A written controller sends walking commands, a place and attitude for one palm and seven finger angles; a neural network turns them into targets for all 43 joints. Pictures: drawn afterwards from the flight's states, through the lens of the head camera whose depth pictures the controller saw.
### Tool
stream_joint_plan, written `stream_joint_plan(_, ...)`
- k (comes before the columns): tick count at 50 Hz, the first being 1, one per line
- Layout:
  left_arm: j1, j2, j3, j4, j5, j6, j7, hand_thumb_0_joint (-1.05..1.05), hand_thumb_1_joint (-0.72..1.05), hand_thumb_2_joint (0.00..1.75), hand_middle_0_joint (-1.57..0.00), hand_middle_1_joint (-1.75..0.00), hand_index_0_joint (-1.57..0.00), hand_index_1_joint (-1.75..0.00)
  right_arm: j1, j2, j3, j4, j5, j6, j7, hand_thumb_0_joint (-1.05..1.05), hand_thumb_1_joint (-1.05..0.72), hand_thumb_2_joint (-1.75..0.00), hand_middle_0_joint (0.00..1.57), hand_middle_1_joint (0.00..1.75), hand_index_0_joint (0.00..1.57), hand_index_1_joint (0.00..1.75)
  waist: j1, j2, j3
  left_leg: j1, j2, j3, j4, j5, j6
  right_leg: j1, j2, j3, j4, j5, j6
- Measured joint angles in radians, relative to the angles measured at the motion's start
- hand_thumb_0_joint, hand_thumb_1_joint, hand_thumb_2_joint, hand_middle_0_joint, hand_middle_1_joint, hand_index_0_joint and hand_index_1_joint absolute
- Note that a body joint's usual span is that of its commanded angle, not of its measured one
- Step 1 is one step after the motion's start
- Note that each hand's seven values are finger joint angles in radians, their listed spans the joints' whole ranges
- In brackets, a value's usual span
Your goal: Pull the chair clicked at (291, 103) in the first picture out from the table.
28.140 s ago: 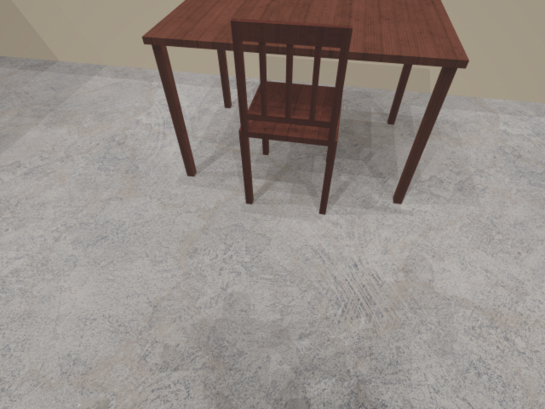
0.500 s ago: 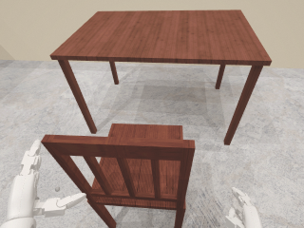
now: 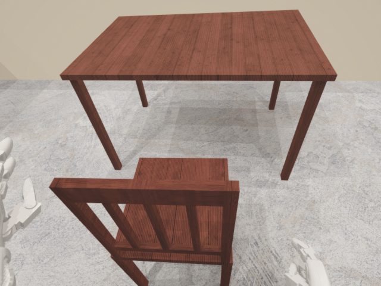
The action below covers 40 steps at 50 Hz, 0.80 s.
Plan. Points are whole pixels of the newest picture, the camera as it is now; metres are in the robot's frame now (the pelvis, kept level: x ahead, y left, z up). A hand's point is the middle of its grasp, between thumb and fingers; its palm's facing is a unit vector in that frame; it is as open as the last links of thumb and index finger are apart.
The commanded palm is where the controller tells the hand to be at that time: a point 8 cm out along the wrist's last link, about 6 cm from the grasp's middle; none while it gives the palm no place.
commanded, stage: draw the hand back to the body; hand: left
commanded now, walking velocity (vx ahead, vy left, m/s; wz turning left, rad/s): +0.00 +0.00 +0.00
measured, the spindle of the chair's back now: (158, 226) +0.28 +0.14 -0.10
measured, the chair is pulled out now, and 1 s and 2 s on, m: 0.52 0.52 0.52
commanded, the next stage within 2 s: step back with the hand held close in 0.24 s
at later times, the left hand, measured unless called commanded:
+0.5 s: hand (35, 202) +0.19 +0.27 +0.17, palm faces +0.48 -0.75 -0.46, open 7.4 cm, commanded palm +0.13 +0.30 +0.18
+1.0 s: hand (13, 245) +0.13 +0.27 +0.16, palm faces +0.48 -0.74 -0.47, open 7.4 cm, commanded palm +0.07 +0.30 +0.18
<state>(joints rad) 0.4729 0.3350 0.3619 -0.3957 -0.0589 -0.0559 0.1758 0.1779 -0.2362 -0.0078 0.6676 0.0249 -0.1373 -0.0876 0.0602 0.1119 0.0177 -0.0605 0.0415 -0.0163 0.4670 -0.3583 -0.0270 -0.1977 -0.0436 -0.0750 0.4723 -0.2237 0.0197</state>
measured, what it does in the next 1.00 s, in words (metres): shifts its weight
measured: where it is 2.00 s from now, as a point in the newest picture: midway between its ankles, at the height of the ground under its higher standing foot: outside the picture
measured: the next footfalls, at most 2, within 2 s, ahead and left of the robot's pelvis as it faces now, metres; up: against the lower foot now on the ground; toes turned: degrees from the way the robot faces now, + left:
none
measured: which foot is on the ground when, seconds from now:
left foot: down 0.00-1.00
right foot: down 0.00-1.00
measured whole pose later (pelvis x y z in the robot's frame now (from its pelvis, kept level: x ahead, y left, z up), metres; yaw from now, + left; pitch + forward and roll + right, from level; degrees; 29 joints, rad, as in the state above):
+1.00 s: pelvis -0.08 +0.01 -0.01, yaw -2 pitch -1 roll +0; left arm 0.52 0.37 0.41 -0.48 -0.02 -0.13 0.20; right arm 0.21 -0.20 -0.01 0.60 0.02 -0.06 -0.10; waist 0.03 0.03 0.04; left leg -0.27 0.02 0.02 0.59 -0.31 -0.01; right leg -0.39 -0.05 -0.03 0.52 -0.12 0.02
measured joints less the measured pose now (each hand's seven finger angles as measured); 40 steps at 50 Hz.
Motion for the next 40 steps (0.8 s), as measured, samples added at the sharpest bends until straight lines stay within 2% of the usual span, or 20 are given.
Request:
stream_joint_plan(8, 0.029, -0.006, -0.031, -0.016, 0.002, 0.010, -0.008, 0.02, 0.87, 0.89, -0.21, -0.30, -0.20, -0.30, 0.011, -0.001, -0.005, 0.002, 0.000, -0.007, -0.004, 0.02, -0.91, -0.90, 0.20, 0.30, 0.20, 0.30, -0.002, -0.009, 0.006, 0.002, 0.000, 0.006, -0.005, 0.005, 0.000, -0.002, 0.001, 0.006, -0.002, 0.005, -0.001)
stream_joint_plan(19, 0.003, -0.009, -0.020, -0.001, 0.001, 0.009, -0.004, 0.02, 0.89, 0.90, -0.21, -0.30, -0.21, -0.30, 0.003, 0.004, 0.003, -0.004, 0.000, -0.014, -0.004, 0.02, -0.91, -0.90, 0.20, 0.30, 0.20, 0.30, 0.001, -0.011, 0.006, 0.004, 0.000, 0.010, -0.004, 0.009, 0.000, 0.000, 0.002, 0.009, -0.004, 0.012, -0.001)
stream_joint_plan(21, -0.010, -0.008, -0.005, -0.005, -0.003, -0.009, -0.014, 0.02, 0.89, 0.90, -0.21, -0.30, -0.21, -0.30, -0.004, 0.002, 0.005, -0.018, 0.001, -0.007, -0.002, 0.02, -0.91, -0.90, 0.20, 0.30, 0.20, 0.30, 0.005, -0.010, 0.013, -0.007, 0.003, 0.015, 0.003, 0.009, 0.000, -0.009, 0.006, 0.015, -0.007, 0.019, -0.002)
stream_joint_plan(26, -0.008, 0.010, 0.042, -0.005, 0.008, -0.061, -0.016, 0.02, 0.89, 0.90, -0.21, -0.30, -0.21, -0.30, -0.040, -0.001, -0.003, -0.053, -0.005, 0.038, 0.008, 0.02, -0.91, -0.90, 0.20, 0.30, 0.20, 0.30, -0.023, -0.022, 0.043, -0.039, -0.004, 0.038, -0.008, 0.031, 0.006, -0.048, 0.003, 0.038, -0.024, 0.054, 0.003)
stream_joint_plan(32, 0.070, 0.036, 0.024, -0.037, 0.022, -0.059, -0.015, 0.02, 0.89, 0.90, -0.21, -0.30, -0.21, -0.30, -0.043, 0.005, -0.026, -0.078, -0.002, 0.092, 0.004, 0.02, -0.91, -0.90, 0.20, 0.30, 0.20, 0.30, -0.060, -0.047, 0.058, -0.077, -0.024, 0.052, -0.011, 0.054, 0.017, -0.092, -0.015, 0.056, -0.022, 0.078, 0.015)
stream_joint_plan(36, 0.098, 0.058, 0.026, -0.068, 0.023, -0.059, -0.007, 0.02, 0.89, 0.90, -0.22, -0.30, -0.21, -0.30, -0.024, 0.017, -0.031, -0.078, 0.003, 0.103, -0.005, 0.02, -0.91, -0.90, 0.20, 0.30, 0.20, 0.30, -0.062, -0.069, 0.062, -0.106, -0.030, 0.050, 0.014, 0.057, 0.019, -0.115, -0.021, 0.056, -0.007, 0.085, 0.016)
stream_joint_plan(40, 0.101, 0.069, 0.044, -0.094, 0.023, -0.065, 0.006, 0.02, 0.89, 0.90, -0.22, -0.30, -0.21, -0.30, -0.002, 0.029, -0.026, -0.073, 0.005, 0.099, -0.011, 0.02, -0.91, -0.90, 0.20, 0.30, 0.20, 0.30, -0.053, -0.085, 0.058, -0.134, -0.031, 0.046, 0.046, 0.056, 0.019, -0.136, -0.023, 0.054, 0.012, 0.091, 0.014)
